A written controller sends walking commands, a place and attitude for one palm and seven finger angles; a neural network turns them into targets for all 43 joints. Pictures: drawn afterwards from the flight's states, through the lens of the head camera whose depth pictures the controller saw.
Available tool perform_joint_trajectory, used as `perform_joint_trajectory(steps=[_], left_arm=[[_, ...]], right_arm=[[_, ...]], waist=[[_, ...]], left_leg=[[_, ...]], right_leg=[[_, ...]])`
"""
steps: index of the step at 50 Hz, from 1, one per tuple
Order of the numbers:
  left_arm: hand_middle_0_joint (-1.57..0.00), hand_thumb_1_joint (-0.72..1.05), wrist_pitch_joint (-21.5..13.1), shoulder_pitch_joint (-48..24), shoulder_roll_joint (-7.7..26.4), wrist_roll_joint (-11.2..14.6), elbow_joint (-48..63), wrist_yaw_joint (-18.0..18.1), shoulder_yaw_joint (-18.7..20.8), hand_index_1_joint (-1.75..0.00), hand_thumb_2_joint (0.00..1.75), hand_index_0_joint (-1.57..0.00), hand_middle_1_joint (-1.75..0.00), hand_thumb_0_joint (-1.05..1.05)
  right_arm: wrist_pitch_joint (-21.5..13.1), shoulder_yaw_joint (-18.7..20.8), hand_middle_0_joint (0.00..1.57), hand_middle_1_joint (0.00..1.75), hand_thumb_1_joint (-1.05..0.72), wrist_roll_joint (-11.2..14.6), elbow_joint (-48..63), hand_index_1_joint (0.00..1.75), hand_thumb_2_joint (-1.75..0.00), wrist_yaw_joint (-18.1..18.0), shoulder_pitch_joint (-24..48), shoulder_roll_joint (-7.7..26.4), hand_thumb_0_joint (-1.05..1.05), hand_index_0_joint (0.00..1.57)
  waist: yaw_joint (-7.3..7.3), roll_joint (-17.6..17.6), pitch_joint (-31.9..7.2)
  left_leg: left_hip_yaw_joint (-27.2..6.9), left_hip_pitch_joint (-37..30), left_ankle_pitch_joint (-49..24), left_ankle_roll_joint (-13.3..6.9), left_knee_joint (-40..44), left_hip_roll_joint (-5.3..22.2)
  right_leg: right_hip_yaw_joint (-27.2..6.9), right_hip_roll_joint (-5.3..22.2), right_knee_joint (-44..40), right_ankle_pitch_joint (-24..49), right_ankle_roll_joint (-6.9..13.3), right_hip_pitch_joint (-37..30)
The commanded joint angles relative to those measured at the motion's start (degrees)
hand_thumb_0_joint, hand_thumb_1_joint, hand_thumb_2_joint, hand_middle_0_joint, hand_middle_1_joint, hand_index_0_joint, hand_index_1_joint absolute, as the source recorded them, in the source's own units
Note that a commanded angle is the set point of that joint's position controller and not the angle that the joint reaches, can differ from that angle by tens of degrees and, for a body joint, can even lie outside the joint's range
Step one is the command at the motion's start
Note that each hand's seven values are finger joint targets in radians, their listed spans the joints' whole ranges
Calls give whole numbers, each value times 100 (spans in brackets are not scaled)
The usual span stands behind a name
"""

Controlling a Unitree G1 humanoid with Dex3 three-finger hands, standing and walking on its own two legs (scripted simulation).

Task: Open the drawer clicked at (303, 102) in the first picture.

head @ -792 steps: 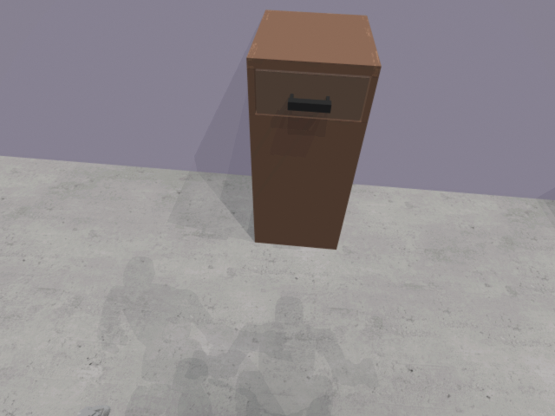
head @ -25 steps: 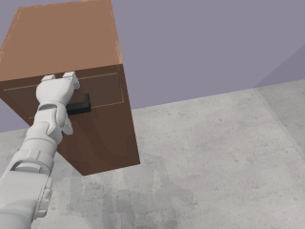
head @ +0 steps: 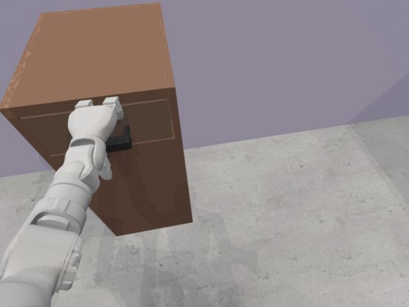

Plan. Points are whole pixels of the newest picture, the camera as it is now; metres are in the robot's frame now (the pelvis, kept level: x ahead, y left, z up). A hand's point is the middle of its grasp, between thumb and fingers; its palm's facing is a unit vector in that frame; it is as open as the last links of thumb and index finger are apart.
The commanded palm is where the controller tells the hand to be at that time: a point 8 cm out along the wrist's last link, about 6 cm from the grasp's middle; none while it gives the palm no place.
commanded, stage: move the hooked fingers above the handle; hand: left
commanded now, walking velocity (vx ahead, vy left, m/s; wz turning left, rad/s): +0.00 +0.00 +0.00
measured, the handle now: (104, 138) +0.50 +0.25 +0.00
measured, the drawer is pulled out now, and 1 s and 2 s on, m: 0.00 0.00 0.00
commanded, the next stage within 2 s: lower the fingers behind the handle in 0.74 s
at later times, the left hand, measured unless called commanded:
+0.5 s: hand (104, 138) +0.45 +0.22 +0.05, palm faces -0.02 -0.05 -1.00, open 13.8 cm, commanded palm +0.44 +0.23 +0.11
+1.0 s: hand (100, 141) +0.46 +0.23 +0.04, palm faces -0.06 -0.02 -1.00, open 13.8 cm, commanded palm +0.44 +0.23 +0.10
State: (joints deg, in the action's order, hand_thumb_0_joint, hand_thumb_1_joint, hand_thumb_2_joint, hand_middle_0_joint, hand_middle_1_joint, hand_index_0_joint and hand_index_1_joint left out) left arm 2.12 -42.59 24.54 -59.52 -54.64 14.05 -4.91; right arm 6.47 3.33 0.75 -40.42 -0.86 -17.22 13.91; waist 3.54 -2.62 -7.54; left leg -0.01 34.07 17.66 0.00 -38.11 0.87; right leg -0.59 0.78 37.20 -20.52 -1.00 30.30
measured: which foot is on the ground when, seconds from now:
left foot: down 0.00-1.00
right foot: down 0.00-1.00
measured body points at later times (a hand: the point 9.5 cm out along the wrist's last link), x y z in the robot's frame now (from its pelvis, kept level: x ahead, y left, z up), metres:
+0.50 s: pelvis +0.01 -0.01 +0.00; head +0.07 -0.02 +0.45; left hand +0.45 +0.22 +0.11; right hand +0.05 -0.29 -0.13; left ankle +0.00 +0.12 -0.72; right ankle -0.03 -0.13 -0.72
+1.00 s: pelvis +0.01 -0.01 +0.00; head +0.07 -0.02 +0.44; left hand +0.45 +0.23 +0.10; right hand +0.05 -0.28 -0.14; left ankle +0.00 +0.12 -0.72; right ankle -0.03 -0.13 -0.72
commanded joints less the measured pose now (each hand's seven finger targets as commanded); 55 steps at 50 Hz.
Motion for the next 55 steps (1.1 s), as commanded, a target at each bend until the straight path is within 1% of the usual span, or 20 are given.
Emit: perform_joint_trajectory(steps=[1, 3, 6, 13, 15, 17, 19, 20, 22, 26, 28, 32, 35, 39, 41, 43, 49, 50, 53, 55], left_arm=[[-30, -50, -39, -2341, 1628, -97, 942, 362, 710, -120, 30, -30, -120, 0], [-30, -50, 8, -2324, 1983, -146, 889, 434, 962, -120, 30, -30, -120, 0], [-30, -50, 119, -2222, 1800, -183, 891, 500, 793, -120, 30, -30, -120, 0], [-30, -50, -25, -2245, 1551, 65, 1167, 155, 541, -120, 30, -30, -120, 0], [-30, -50, -159, -2273, 1626, 75, 1261, 70, 561, -120, 30, -30, -120, 0], [-30, -50, -293, -2397, 1389, 70, 1452, 48, 373, -120, 30, -30, -120, 0], [-30, -50, -412, -2377, 1456, 47, 1599, 94, 442, -120, 30, -30, -120, 0], [-30, -50, -458, -2192, 1675, 39, 1652, 151, 695, -120, 30, -30, -120, 0], [-30, -50, -418, -2049, 1702, 18, 1453, 262, 752, -120, 30, -30, -120, 0], [-30, -50, -115, -2111, 1943, -78, 1062, 479, 906, -120, 30, -30, -120, 0], [-30, -50, 2, -2205, 2066, -113, 997, 502, 984, -120, 30, -30, -120, 0], [-30, -50, 59, -2432, 1749, -75, 1127, 349, 661, -120, 30, -30, -120, 0], [-30, -50, -41, -2409, 1370, 45, 1208, 172, 396, -120, 30, -30, -120, 0], [-30, -50, -133, -2466, 1550, 0, 1095, 126, 500, -120, 30, -30, -120, 0], [-30, -50, -185, -2340, 1542, -37, 1148, 174, 554, -120, 30, -30, -120, 0], [-30, -50, -222, -2122, 1901, -85, 1097, 255, 909, -120, 30, -30, -120, 0], [-30, -50, -157, -2106, 1376, -89, 978, 359, 513, -120, 30, -30, -120, 0], [-30, -50, -146, -2007, 1475, -96, 920, 378, 626, -120, 30, -30, -120, 0], [-30, -50, -257, -2492, 1443, -118, 1242, 449, 542, -120, 30, -30, -120, 0], [-30, -50, -338, -2337, 1461, -124, 1309, 530, 626, -120, 30, -30, -120, 0]], right_arm=[[-77, 269, 20, 30, -90, -46, 422, 30, -90, -114, -449, 870, 0, 20], [-55, 230, 20, 30, -90, -49, 432, 30, -90, -138, -421, 889, 0, 20], [-70, 242, 20, 30, -90, -21, 479, 30, -90, -135, -355, 862, 0, 20], [-90, 323, 20, 30, -90, -7, 406, 30, -90, -167, -504, 910, 0, 20], [-87, 331, 20, 30, -90, 9, 366, 30, -90, -201, -523, 920, 0, 20], [-99, 345, 20, 30, -90, 0, 333, 30, -90, -197, -527, 892, 0, 20], [-99, 352, 20, 30, -90, -5, 324, 30, -90, -183, -534, 882, 0, 20], [-96, 369, 20, 30, -90, -21, 322, 30, -90, -178, -542, 881, 0, 20], [-69, 331, 20, 30, -90, -13, 324, 30, -90, -171, -499, 873, 0, 20], [-62, 287, 20, 30, -90, 10, 334, 30, -90, -156, -394, 901, 0, 20], [-70, 282, 20, 30, -90, -9, 334, 30, -90, -150, -419, 920, 0, 20], [-88, 322, 20, 30, -90, 7, 367, 30, -90, -147, -478, 914, 0, 20], [-89, 346, 20, 30, -90, -1, 356, 30, -90, -140, -540, 903, 0, 20], [-53, 302, 20, 30, -90, 0, 337, 30, -90, -173, -522, 921, 0, 20], [-58, 304, 20, 30, -90, -17, 351, 30, -90, -158, -523, 897, 0, 20], [-37, 309, 20, 30, -90, -48, 358, 30, -90, -158, -538, 902, 0, 20], [-71, 333, 20, 30, -90, -22, 353, 30, -90, -87, -572, 898, 0, 20], [-74, 348, 20, 30, -90, -23, 347, 30, -90, -86, -599, 900, 0, 20], [-89, 369, 20, 30, -90, -57, 306, 30, -90, -105, -629, 906, 0, 20], [-107, 389, 20, 30, -90, -68, 302, 30, -90, -102, -662, 878, 0, 20]], waist=[[10, 56, -1918], [-48, 183, -1922], [-54, -59, -1893], [145, 227, -2223], [171, 215, -2048], [210, 20, -1912], [182, -64, -1975], [53, -130, -2126], [39, -88, -1926], [13, 2, -1689], [-9, 92, -1913], [101, -88, -2257], [192, 69, -2255], [215, 225, -1921], [122, 14, -1993], [20, 115, -2114], [154, 56, -1814], [104, 119, -1877], [243, 51, -2062], [158, -164, -2329]], left_leg=[[141, -1532, -2028, -225, 219, -195], [174, -1279, -1973, -229, 238, -214], [255, -1281, -1972, -217, 247, -219], [276, -1535, -2198, -283, 162, -236], [264, -1492, -2085, -294, 177, -239], [242, -1627, -2148, -292, 166, -233], [218, -1683, -2256, -290, 140, -240], [226, -1716, -2354, -279, 119, -242], [219, -1553, -2319, -254, 142, -245], [278, -1194, -2021, -234, 202, -250], [280, -1228, -2137, -236, 193, -243], [282, -1551, -2339, -237, 121, -223], [239, -1717, -2416, -265, 92, -214], [223, -1488, -2175, -277, 140, -219], [229, -1547, -2332, -262, 118, -228], [229, -1476, -2456, -255, 83, -225], [238, -1375, -2274, -235, 51, -188], [233, -1352, -2230, -233, 49, -197], [174, -1500, -2246, -244, -22, -181], [176, -1633, -2403, -236, -79, -196]], right_leg=[[299, -348, -315, 1892, 296, -537], [266, -327, -301, 1973, 290, -766], [267, -323, -301, 2033, 287, -713], [172, -300, -405, 2584, 209, -1048], [165, -287, -423, 2570, 194, -960], [190, -306, -433, 2482, 219, -744], [180, -310, -402, 2514, 235, -743], [175, -315, -357, 2583, 250, -829], [227, -326, -319, 2505, 270, -764], [235, -310, -315, 2286, 260, -722], [231, -311, -291, 2369, 264, -877], [219, -310, -270, 2551, 240, -842], [228, -318, -313, 2618, 217, -787], [216, -306, -358, 2446, 214, -691], [232, -320, -294, 2506, 253, -686], [229, -325, -251, 2604, 263, -857], [263, -342, -240, 2379, 261, -478], [269, -349, -221, 2327, 263, -516], [243, -348, -205, 2255, 260, -403], [236, -360, -131, 2352, 271, -421]])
